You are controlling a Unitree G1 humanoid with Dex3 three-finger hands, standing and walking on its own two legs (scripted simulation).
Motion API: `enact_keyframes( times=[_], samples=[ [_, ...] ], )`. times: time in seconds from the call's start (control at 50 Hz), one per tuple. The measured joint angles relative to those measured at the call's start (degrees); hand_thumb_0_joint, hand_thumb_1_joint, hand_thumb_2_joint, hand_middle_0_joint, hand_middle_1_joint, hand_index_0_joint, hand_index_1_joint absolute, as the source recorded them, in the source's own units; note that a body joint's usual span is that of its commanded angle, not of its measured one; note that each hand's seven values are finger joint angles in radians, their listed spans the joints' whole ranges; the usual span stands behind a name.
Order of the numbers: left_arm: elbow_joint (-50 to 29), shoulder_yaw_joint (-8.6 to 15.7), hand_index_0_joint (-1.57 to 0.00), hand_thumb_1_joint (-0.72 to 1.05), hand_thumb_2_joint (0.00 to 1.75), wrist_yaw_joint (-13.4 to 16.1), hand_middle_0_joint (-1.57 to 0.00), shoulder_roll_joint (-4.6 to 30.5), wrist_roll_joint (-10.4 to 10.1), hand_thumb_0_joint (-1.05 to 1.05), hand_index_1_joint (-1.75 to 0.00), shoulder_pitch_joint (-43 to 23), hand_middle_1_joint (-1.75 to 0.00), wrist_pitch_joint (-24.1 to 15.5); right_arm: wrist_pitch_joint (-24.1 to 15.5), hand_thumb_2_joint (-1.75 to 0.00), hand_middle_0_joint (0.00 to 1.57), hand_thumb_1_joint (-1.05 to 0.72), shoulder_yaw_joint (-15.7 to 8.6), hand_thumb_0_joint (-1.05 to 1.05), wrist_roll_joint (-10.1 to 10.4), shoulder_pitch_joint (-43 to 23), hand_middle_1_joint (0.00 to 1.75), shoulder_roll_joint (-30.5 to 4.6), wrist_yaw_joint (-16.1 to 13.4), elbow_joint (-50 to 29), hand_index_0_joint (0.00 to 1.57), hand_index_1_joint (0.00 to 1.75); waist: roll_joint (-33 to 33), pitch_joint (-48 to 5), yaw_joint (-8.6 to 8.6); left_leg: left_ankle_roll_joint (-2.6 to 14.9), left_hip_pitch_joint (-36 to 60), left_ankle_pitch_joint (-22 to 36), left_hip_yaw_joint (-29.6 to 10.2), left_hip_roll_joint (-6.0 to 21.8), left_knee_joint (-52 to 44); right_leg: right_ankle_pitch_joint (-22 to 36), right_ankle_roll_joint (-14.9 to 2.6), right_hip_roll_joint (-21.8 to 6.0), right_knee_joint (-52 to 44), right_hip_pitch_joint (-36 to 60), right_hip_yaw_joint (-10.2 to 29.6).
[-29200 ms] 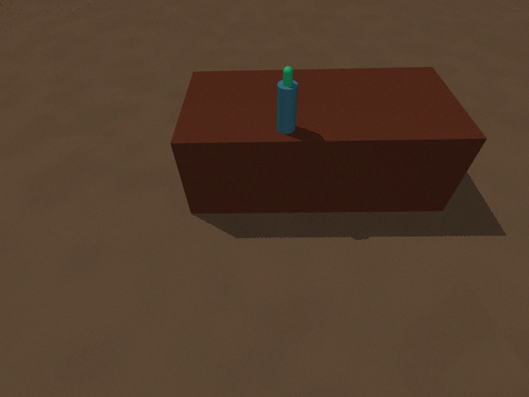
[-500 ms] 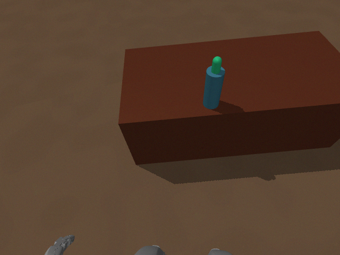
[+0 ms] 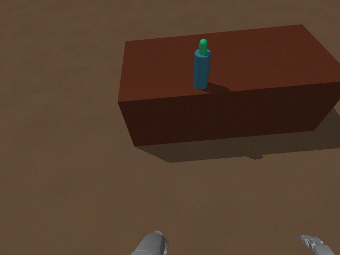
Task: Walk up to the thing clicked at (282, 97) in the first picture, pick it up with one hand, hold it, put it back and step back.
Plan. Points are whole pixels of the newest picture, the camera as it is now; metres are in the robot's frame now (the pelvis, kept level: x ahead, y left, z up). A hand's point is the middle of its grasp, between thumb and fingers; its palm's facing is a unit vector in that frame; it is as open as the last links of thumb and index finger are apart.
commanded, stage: step back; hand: right
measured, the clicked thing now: (201, 64) +0.98 -0.08 -0.17
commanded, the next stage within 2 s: stand in 1.24 s
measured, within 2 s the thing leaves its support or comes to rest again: neither
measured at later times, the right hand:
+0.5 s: hand out of the picture -0.02 -0.24 -0.14, palm faces -0.12 +0.92 -0.36, open 7.4 cm
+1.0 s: hand out of the picture +0.01 -0.21 -0.14, palm faces -0.08 +0.93 -0.36, open 7.4 cm
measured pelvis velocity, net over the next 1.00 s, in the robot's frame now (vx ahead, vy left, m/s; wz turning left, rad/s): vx -0.09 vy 0.03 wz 0.06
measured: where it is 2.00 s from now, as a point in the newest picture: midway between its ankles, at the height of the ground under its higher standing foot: outside the picture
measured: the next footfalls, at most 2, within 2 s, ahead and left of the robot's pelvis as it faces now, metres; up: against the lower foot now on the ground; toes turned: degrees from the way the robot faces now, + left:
left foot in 0.26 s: -0.04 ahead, +0.16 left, +0.00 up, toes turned +6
right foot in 0.52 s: -0.04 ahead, -0.09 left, +0.00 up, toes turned +4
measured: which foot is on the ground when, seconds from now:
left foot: up 0.00-0.24, down 0.26-1.00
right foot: down 0.00-0.28, up 0.30-0.50, down 0.52-1.00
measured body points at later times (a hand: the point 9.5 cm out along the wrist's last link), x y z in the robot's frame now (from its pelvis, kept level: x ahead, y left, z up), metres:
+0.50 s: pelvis -0.12 +0.01 +0.01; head -0.11 +0.01 +0.46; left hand -0.10 +0.34 -0.12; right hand -0.02 -0.29 -0.12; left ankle -0.13 +0.13 -0.72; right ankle -0.09 -0.11 -0.71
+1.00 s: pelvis -0.09 +0.03 +0.01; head -0.08 +0.04 +0.46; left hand -0.04 +0.35 -0.12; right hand +0.02 -0.26 -0.11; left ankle -0.08 +0.15 -0.72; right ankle -0.08 -0.10 -0.72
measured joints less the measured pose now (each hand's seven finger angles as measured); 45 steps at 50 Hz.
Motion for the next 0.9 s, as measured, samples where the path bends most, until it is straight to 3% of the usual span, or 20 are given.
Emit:
enact_keyframes(
  times=[0.04, 0.1, 0.18, 0.22, 0.26, 0.28, 0.34, 0.42, 0.5, 0.54, 0.58, 0.62, 0.68, 0.76, 0.8, 0.9],
  samples=[
    [0.1, 0.0, -0.21, 0.9, 0.9, 0.3, -0.21, -0.3, 0.2, 0.01, -0.3, 0.2, -0.3, 0.2, -0.2, -0.9, 0.2, -0.91, 0.1, 0.01, 0.3, 1.3, 0.3, -0.3, 0.0, 0.3, 0.2, 0.3, -0.3, -0.3, -0.18, -0.39, -0.2, 0.0, -0.2, -2.2, 6.2, 1.7, -0.01, -1.2, -1.0, -0.8, -0.3],
    [-1.0, 0.0, -0.21, 0.9, 0.9, 0.9, -0.21, -0.2, 0.4, 0.01, -0.3, -0.5, -0.3, -0.2, -0.1, -0.9, 0.2, -0.91, 0.2, 0.01, 0.0, 3.0, 0.3, -0.6, 0.0, 0.9, 0.2, 0.3, 0.1, -0.1, -0.46, -1.09, 2.6, -0.7, 0.7, -2.3, 7.5, 3.5, 0.06, -2.1, -1.3, -2.6, -1.5],
    [-2.5, 0.2, -0.21, 0.9, 0.9, 1.2, -0.21, 0.6, 0.4, 0.01, -0.3, -2.2, -0.3, -1.0, 0.3, -0.9, 0.2, -0.91, 0.0, 0.01, -0.8, 4.6, 0.3, -0.3, 0.6, 2.8, 0.2, 0.3, 0.2, 0.5, -0.72, -1.29, 9.2, -3.1, 3.2, 0.2, -2.4, 5.0, 0.28, -3.6, -0.3, -5.1, -3.8],
    [-2.6, 0.3, -0.21, 0.9, 0.9, 1.1, -0.21, 1.2, 0.2, 0.01, -0.3, -3.0, -0.3, -1.1, 0.1, -0.9, 0.2, -0.91, -0.1, 0.01, -1.0, 5.1, 0.3, 0.1, 1.0, 3.9, 0.2, 0.3, -0.1, 0.3, -0.83, -0.53, 13.0, -3.9, 5.0, 1.5, -9.8, 5.6, 0.58, -4.5, 0.4, -6.4, -4.8],
    [-2.2, 0.3, -0.21, 0.9, 0.9, 1.0, -0.21, 2.1, 0.0, 0.01, -0.3, -3.4, -0.3, -0.9, -0.6, -0.9, 0.2, -0.91, -0.3, 0.01, -1.0, 5.6, 0.3, 0.6, 1.7, 5.0, 0.2, 0.3, -1.0, -0.2, -1.13, 0.61, 17.2, -0.2, 6.8, 2.1, -19.3, 6.1, 1.23, -5.7, 1.4, -7.7, -5.3],
    [-1.8, 0.3, -0.21, 0.9, 0.9, 1.0, -0.21, 2.7, 0.0, 0.01, -0.3, -3.4, -0.3, -0.8, -1.0, -0.9, 0.2, -0.91, -0.4, 0.01, -1.3, 5.4, 0.3, 1.3, 1.9, 5.7, 0.2, 0.3, -2.6, 0.2, -0.85, 0.82, 18.1, 3.9, 7.8, 1.1, -21.2, 5.0, 1.17, -6.5, 2.5, -8.2, -4.0],
    [1.4, 0.3, -0.2, 0.9, 0.9, 0.9, -0.2, 2.6, -0.6, 0.01, -0.3, -1.9, -0.3, -0.1, -1.6, -0.9, 0.2, -0.91, 0.0, 0.01, -1.9, 6.2, 0.3, 2.2, 2.6, 6.7, 0.2, 0.3, -2.4, -2.0, -1.74, 2.13, 17.7, 5.8, 7.9, 1.7, -22.0, -5.3, 0.75, -3.2, 8.5, -10.0, -0.6],
    [4.3, 0.7, -0.2, 0.9, 0.9, -0.3, -0.2, 3.6, -1.2, 0.01, -0.29, 0.3, -0.3, -0.6, -2.7, -0.9, 0.2, -0.91, 1.0, 0.01, -2.1, 6.4, 0.3, 3.8, 2.4, 7.7, 0.21, 0.3, -3.4, -3.9, -2.11, 1.62, 18.5, 8.4, 8.3, 2.8, -25.1, -3.4, 0.63, -0.6, 11.8, -8.8, 1.4],
    [6.0, 0.9, -0.2, 0.91, 0.9, -1.0, -0.2, 3.2, -0.9, 0.01, -0.29, 2.5, -0.3, -1.1, -3.1, -0.9, 0.2, -0.91, 0.7, 0.01, -2.4, 5.8, 0.3, 4.0, 2.7, 7.4, 0.21, 0.3, -3.2, -5.2, -1.62, 1.18, 18.2, 8.3, 9.6, 3.9, -24.9, -4.8, 0.83, -0.7, 1.8, -1.7, -0.7],
    [6.9, 0.9, -0.2, 0.91, 0.9, -0.8, -0.2, 2.0, -0.5, 0.01, -0.29, 2.8, -0.3, -1.9, -3.0, -0.9, 0.2, -0.91, 0.4, 0.01, -2.1, 5.1, 0.3, 3.3, 2.6, 7.1, 0.21, 0.3, -1.1, -4.7, -1.41, 0.74, 17.6, 7.1, 9.4, 5.7, -22.6, 2.8, 0.33, 0.8, -5.4, 2.0, -1.9],
    [7.1, 0.6, -0.2, 0.91, 0.9, -0.6, -0.2, 0.7, 0.1, 0.01, -0.29, 3.0, -0.3, -3.0, -2.8, -0.9, 0.2, -0.91, 0.3, 0.01, -1.6, 4.9, 0.3, 2.7, 2.3, 7.1, 0.21, 0.3, 0.8, -4.8, -1.2, 1.11, 15.9, 2.7, 7.1, 5.9, -18.6, 5.1, -0.1, 2.1, -6.5, 2.5, -2.8],
    [6.7, 0.3, -0.2, 0.91, 0.9, -0.8, -0.2, 0.2, 0.2, 0.01, -0.29, 3.1, -0.3, -3.9, -2.8, -0.9, 0.2, -0.91, 0.2, 0.01, -1.4, 4.8, 0.3, 2.6, 2.3, 7.3, 0.21, 0.3, 0.4, -4.8, -0.42, 0.95, 13.6, -0.8, 6.0, 4.1, -13.4, 4.6, -0.74, 1.5, -6.2, 2.3, -2.4],
    [6.1, 0.0, -0.2, 0.9, 0.9, -0.8, -0.21, -0.6, 0.1, 0.01, -0.3, 2.9, -0.3, -4.6, -3.5, -0.9, 0.2, -0.91, -0.1, 0.01, -1.3, 4.7, 0.3, 1.9, 2.4, 7.5, 0.2, 0.3, 0.2, -4.5, 0.18, 0.92, 11.3, -0.6, 6.0, 3.6, -11.1, 4.8, -0.45, 0.4, -7.0, 2.8, -2.3],
    [5.6, -0.5, -0.21, 0.9, 0.9, -1.0, -0.21, -0.1, 0.0, 0.01, -0.3, 2.2, -0.3, -4.1, -4.3, -0.9, 0.2, -0.91, -0.6, 0.01, -1.4, 5.0, 0.3, 1.4, 2.8, 8.0, 0.2, 0.3, -0.6, -4.7, 0.11, 0.59, 13.0, 3.7, 7.6, 4.9, -20.4, 3.7, 0.85, -1.1, -5.8, 2.4, -2.4],
    [5.6, -0.9, -0.21, 0.9, 0.9, -0.9, -0.21, 0.5, -0.2, 0.01, -0.3, 1.6, -0.3, -3.5, -4.7, -0.9, 0.2, -0.91, -0.9, 0.01, -1.6, 4.8, 0.3, 1.6, 2.5, 8.7, 0.2, 0.3, -1.6, -4.4, -0.17, 0.35, 14.4, 11.6, 8.3, 4.2, -24.4, 2.2, 1.63, -2.2, -3.4, 1.7, -1.9],
    [6.7, -1.1, -0.2, 0.9, 0.9, -0.7, -0.2, 1.8, -1.2, 0.01, -0.29, 0.4, -0.3, -2.4, -5.4, -0.9, 0.2, -0.91, 0.3, 0.01, -1.8, 4.1, 0.3, 3.8, 2.2, 9.3, 0.2, 0.3, -3.5, -5.0, -0.94, 0.97, 15.2, 10.8, 10.2, 4.2, -24.5, -5.0, 0.04, -1.6, 0.7, 0.3, -0.2]
  ],
)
